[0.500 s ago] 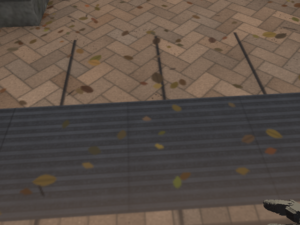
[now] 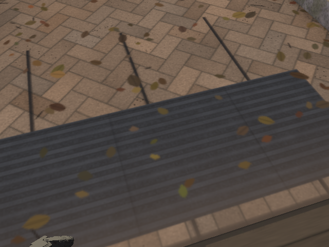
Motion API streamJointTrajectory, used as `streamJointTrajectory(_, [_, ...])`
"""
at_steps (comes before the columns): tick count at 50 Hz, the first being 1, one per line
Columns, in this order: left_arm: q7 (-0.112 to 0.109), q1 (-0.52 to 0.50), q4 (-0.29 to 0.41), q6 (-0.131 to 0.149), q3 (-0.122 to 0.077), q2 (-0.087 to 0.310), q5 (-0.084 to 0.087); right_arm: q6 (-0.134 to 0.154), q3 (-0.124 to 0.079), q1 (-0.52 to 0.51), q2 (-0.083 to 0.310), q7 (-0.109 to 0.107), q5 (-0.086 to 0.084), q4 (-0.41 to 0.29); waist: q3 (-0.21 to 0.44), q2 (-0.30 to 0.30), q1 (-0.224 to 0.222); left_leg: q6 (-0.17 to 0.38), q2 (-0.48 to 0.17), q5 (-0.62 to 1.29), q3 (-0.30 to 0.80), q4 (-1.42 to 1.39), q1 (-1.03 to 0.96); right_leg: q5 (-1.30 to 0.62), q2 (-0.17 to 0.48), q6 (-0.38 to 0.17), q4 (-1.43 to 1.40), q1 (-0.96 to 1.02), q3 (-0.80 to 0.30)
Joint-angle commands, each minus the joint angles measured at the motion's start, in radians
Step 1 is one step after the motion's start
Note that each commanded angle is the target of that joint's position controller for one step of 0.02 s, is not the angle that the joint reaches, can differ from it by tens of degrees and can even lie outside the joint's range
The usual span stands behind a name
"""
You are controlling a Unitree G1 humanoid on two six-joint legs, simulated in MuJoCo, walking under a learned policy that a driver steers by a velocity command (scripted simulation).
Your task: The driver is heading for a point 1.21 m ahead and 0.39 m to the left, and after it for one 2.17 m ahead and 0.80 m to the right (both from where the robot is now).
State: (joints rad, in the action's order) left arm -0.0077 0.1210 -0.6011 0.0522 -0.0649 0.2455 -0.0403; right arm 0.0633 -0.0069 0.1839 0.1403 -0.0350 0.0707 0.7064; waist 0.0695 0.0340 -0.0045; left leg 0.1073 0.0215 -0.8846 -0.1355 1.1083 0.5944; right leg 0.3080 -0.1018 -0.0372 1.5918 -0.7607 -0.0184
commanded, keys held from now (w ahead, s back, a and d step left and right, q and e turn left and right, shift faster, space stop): w+shift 0.88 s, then w+q+shift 0.12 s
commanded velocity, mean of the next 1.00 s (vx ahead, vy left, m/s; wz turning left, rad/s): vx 0.95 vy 0.00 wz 0.00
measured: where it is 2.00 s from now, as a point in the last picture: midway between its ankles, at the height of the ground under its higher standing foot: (100, 91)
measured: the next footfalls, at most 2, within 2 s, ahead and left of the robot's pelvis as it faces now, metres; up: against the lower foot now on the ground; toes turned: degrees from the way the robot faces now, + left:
right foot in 0.18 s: -0.02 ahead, -0.02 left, -0.16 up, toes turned -9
left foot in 0.62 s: +0.25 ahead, +0.14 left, +0.02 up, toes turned +6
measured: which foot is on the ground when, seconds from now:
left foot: down 0.00-0.14, up 0.16-0.60, down 0.62-1.00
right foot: up 0.00-0.16, down 0.18-0.64, up 0.66-1.00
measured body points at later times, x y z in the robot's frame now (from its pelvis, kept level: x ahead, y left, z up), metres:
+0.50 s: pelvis +0.06 +0.02 -0.06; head +0.06 +0.02 +0.39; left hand -0.05 +0.22 -0.20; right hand +0.38 -0.07 -0.04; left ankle +0.18 +0.14 -0.53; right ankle -0.06 -0.01 -0.80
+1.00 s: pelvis +0.39 +0.08 +0.11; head +0.41 +0.09 +0.56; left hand +0.70 +0.22 +0.09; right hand +0.29 -0.16 -0.02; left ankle +0.21 +0.13 -0.62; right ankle +0.60 -0.06 -0.55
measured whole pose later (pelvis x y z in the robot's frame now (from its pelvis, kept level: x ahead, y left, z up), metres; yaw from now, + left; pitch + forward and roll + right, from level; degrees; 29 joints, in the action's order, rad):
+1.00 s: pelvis +0.39 +0.08 +0.11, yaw +2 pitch +4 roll -2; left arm 0.07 -0.12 -0.54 0.06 0.02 0.13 0.00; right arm 0.13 -0.04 0.58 0.18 -0.01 0.00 0.94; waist 0.04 0.00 0.13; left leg 0.08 0.05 -0.34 -0.05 0.15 -0.13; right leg -0.03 0.04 -0.08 0.80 -0.81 0.06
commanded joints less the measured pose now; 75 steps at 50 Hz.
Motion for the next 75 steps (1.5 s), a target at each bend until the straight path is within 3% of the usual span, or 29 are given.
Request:
streamJointTrajectory(1, [-0.001, 0.245, -0.009, -0.017, -0.004, 0.026, -0.001, 0.047, -0.033, -0.100, 0.081, -0.003, 0.009, -0.035, 0.105, 0.016, -0.146, 0.043, -0.192, 0.553, 0.344, -0.164, -0.147, -0.012, 0.022, 0.016, 0.039, 0.039, 0.033])
streamJointTrajectory(5, [0.013, 0.396, -0.051, -0.023, 0.016, 0.014, 0.027, 0.032, -0.035, -0.274, 0.094, -0.012, 0.021, -0.083, 0.079, -0.044, -0.266, 0.000, -0.083, 0.608, 0.126, 0.001, 0.101, -0.127, 0.022, -0.010, -0.728, 0.484, 0.234])
streamJointTrajectory(7, [-0.001, 0.615, -0.175, -0.018, 0.004, -0.012, 0.049, 0.005, -0.012, -0.408, 0.001, -0.010, -0.011, -0.134, 0.060, -0.042, -0.345, 0.027, 0.003, 0.288, 0.067, 0.508, 0.384, -0.544, 0.132, -0.114, -1.121, 0.875, 0.194])
streamJointTrajectory(9, [0.015, 0.448, -0.204, -0.001, 0.048, -0.104, -0.013, -0.028, 0.037, -0.382, -0.202, -0.005, -0.065, -0.203, -0.050, 0.039, -0.147, 0.079, 0.217, 0.259, 0.219, 1.322, 0.591, -0.511, 0.236, -0.125, -1.183, 0.769, 0.038])
streamJointTrajectory(10, [0.028, 0.414, -0.192, 0.014, 0.062, -0.068, -0.058, -0.010, 0.043, -0.334, -0.223, 0.008, -0.080, -0.262, -0.003, -0.048, -0.021, 0.084, 0.218, 0.397, 0.363, 1.577, 0.805, -0.777, 0.299, -0.038, -0.919, 0.826, -0.111])
streamJointTrajectory(12, [0.031, 0.381, -0.178, 0.043, 0.005, 0.095, -0.031, 0.004, 0.041, -0.098, -0.113, 0.015, -0.017, -0.255, 0.063, -0.079, 0.125, 0.031, 0.072, 0.575, 0.298, 1.518, 0.906, 0.024, 0.479, 0.043, -1.198, 0.821, -0.364])
streamJointTrajectory(13, [0.007, 0.253, -0.155, 0.063, -0.010, 0.136, 0.003, -0.013, 0.041, -0.213, -0.080, 0.018, 0.001, -0.318, -0.060, 0.101, 0.127, -0.035, 0.010, 0.587, 0.277, 1.520, 1.014, 0.626, 0.607, -0.053, -1.499, 0.646, -0.662])
streamJointTrajectory(15, [-0.008, 0.317, -0.236, 0.094, 0.044, -0.028, 0.010, -0.050, 0.011, -0.547, 0.029, 0.029, 0.002, -0.370, -0.333, -0.112, 0.002, -0.059, -0.074, 0.679, 0.295, 1.441, 1.148, 0.634, 0.551, -0.107, -1.585, 0.470, -0.673])
streamJointTrajectory(21, [-0.064, 0.521, -0.336, 0.061, 0.022, 0.010, 0.031, -0.082, 0.057, -0.606, -0.064, 0.047, -0.092, -0.404, -0.334, -0.172, -0.069, -0.024, -0.196, 0.508, 0.063, 0.825, 0.832, 0.416, 0.384, -0.170, -1.754, 0.531, -0.323])
streamJointTrajectory(27, [-0.034, 0.562, -0.336, 0.041, 0.019, -0.002, 0.030, -0.084, 0.045, -0.396, -0.093, 0.058, -0.086, -0.283, -0.062, 0.031, -0.014, 0.087, -0.063, 0.233, -0.151, 0.461, 0.420, -0.991, 0.286, -0.149, -1.510, 0.891, 0.109])
streamJointTrajectory(30, [-0.020, 0.471, -0.285, 0.054, -0.008, 0.093, 0.019, -0.107, -0.024, -0.159, 0.034, 0.014, -0.097, -0.223, 0.087, 0.252, 0.125, 0.104, 0.102, 0.073, -0.160, 0.261, -0.056, -1.976, 0.380, -0.201, -1.156, 0.823, 0.107])
streamJointTrajectory(31, [0.005, 0.349, -0.243, 0.078, -0.036, 0.175, 0.043, -0.095, -0.056, 0.031, 0.119, 0.002, -0.068, -0.188, 0.189, 0.269, 0.235, 0.131, 0.083, 0.145, -0.029, 0.104, -0.304, -1.992, 0.376, -0.187, -0.893, 0.727, 0.109])
streamJointTrajectory(32, [0.029, 0.247, -0.164, 0.106, -0.041, 0.157, 0.085, -0.083, -0.100, 0.217, 0.237, -0.002, -0.029, -0.124, 0.241, 0.067, 0.306, 0.195, -0.074, -0.110, 0.412, -0.174, -0.534, -1.603, 0.257, -0.148, -0.512, 0.381, 0.072])
streamJointTrajectory(33, [0.059, 0.079, -0.080, 0.135, -0.048, 0.094, 0.063, -0.073, -0.137, 0.253, 0.319, 0.010, -0.048, -0.071, 0.215, -0.281, 0.287, 0.226, -0.195, -0.417, 1.041, -0.723, -0.561, -0.348, -0.049, -0.133, -0.069, 0.032, -0.039])
streamJointTrajectory(34, [0.066, 0.040, 0.003, 0.148, -0.018, -0.060, 0.017, -0.049, -0.117, 0.029, 0.236, 0.021, -0.066, -0.100, 0.130, -0.137, 0.167, 0.180, -0.267, -0.320, 1.194, -0.816, -0.456, -0.269, -0.044, -0.125, 0.286, -0.155, -0.308])
streamJointTrajectory(37, [0.045, 0.053, 0.070, 0.105, 0.042, -0.172, 0.002, 0.006, -0.051, 0.087, 0.025, 0.033, -0.020, 0.103, -0.109, 0.108, -0.027, 0.148, -0.287, 0.048, 0.785, -0.712, -0.158, -0.167, 0.052, -0.126, 0.478, -0.278, -0.200])
streamJointTrajectory(39, [0.033, 0.095, 0.061, 0.030, 0.078, -0.231, 0.012, 0.041, -0.041, 0.146, -0.004, 0.044, -0.012, 0.197, -0.170, 0.037, -0.084, 0.073, -0.227, 0.187, 0.517, -0.738, -0.107, -0.018, 0.061, -0.134, 0.531, -0.365, -0.192])
streamJointTrajectory(42, [0.028, -0.032, 0.097, -0.004, 0.054, -0.064, 0.033, 0.072, -0.039, 0.078, 0.072, 0.045, -0.047, 0.176, -0.290, 0.034, -0.095, 0.050, -0.131, 0.356, 0.262, -0.949, 0.109, -0.147, 0.107, -0.063, -0.054, -0.163, -0.121])
streamJointTrajectory(44, [0.052, -0.065, 0.088, -0.001, 0.044, -0.003, 0.035, 0.087, -0.045, 0.167, 0.139, 0.033, -0.077, 0.187, -0.219, 0.024, -0.062, 0.078, -0.087, 0.575, 0.180, -1.049, -0.001, -0.315, 0.178, -0.041, -0.376, 0.011, 0.058])
streamJointTrajectory(46, [0.072, -0.147, 0.077, 0.006, 0.052, -0.045, 0.042, 0.097, -0.051, 0.256, 0.155, 0.026, -0.092, 0.176, -0.161, 0.025, 0.004, 0.075, -0.088, 0.757, 0.185, -1.124, -0.134, -0.451, 0.183, -0.045, -0.612, 0.195, 0.096])
streamJointTrajectory(52, [0.051, -0.169, 0.051, 0.027, 0.025, 0.017, 0.027, 0.054, -0.069, 0.395, 0.242, 0.012, -0.048, 0.172, -0.002, -0.232, 0.011, 0.068, -0.169, 1.761, 0.216, -0.709, -0.748, -0.121, -0.003, -0.057, -1.048, 0.394, 0.134])
streamJointTrajectory(54, [0.014, 0.126, -0.023, 0.041, -0.024, 0.121, 0.009, 0.046, -0.084, 0.310, 0.258, 0.015, -0.057, 0.131, 0.135, -0.228, -0.151, 0.065, -0.167, 1.548, 0.235, -0.293, -0.509, -0.120, 0.092, -0.091, -1.135, 0.812, 0.044])
streamJointTrajectory(55, [-0.009, 0.270, -0.032, 0.042, -0.047, 0.191, -0.024, 0.055, -0.071, 0.267, 0.171, 0.019, -0.054, 0.065, 0.261, -0.140, -0.184, 0.079, -0.118, 1.094, 0.236, -0.019, -0.265, 0.158, 0.320, -0.106, -1.072, 1.062, -0.175])
streamJointTrajectory(56, [0.000, 0.234, -0.037, 0.052, -0.044, 0.191, -0.052, 0.060, -0.053, 0.297, 0.090, 0.027, -0.122, 0.001, 0.364, 0.163, -0.100, 0.028, 0.011, 0.492, 0.205, 0.293, 0.118, 0.317, 0.561, -0.212, -1.180, 1.284, -0.684])
streamJointTrajectory(57, [0.014, 0.186, -0.026, 0.050, -0.038, 0.113, -0.041, 0.051, -0.070, 0.219, 0.176, 0.013, -0.121, 0.000, 0.260, 0.029, -0.114, 0.039, -0.040, 0.590, 0.228, 0.330, 0.184, 0.297, 0.519, -0.204, -1.269, 1.132, -0.649])
streamJointTrajectory(59, [0.019, 0.147, -0.069, 0.063, -0.014, 0.023, -0.021, 0.031, -0.069, 0.126, 0.165, 0.029, -0.099, -0.017, 0.034, -0.067, -0.070, 0.022, -0.089, 0.645, 0.235, 0.281, 0.189, 0.094, 0.452, -0.163, -1.330, 0.879, -0.403])
streamJointTrajectory(66, [0.006, 0.172, -0.189, 0.100, 0.005, 0.037, 0.014, -0.058, -0.044, -0.040, 0.125, 0.088, -0.034, -0.143, -0.218, 0.065, 0.055, -0.013, -0.162, 0.740, 0.181, 0.112, 0.252, -0.322, 0.321, -0.034, -1.495, 0.580, 0.119])
streamJointTrajectory(72, [-0.013, 0.260, -0.219, 0.084, -0.016, 0.185, 0.020, -0.043, -0.045, -0.096, 0.190, 0.112, -0.051, -0.140, -0.166, 0.041, 0.071, 0.074, 0.008, 0.909, -0.079, -0.294, -0.081, -1.179, 0.298, 0.006, -1.375, 0.755, 0.314])
streamJointTrajectory(75, [-0.026, 0.148, -0.148, 0.030, -0.050, 0.286, 0.011, -0.036, -0.113, 0.402, 0.314, 0.079, -0.053, -0.006, 0.117, 0.065, 0.332, 0.138, 0.099, 0.757, 0.006, -0.374, -0.676, -1.303, 0.330, -0.014, -0.661, 0.639, 0.262])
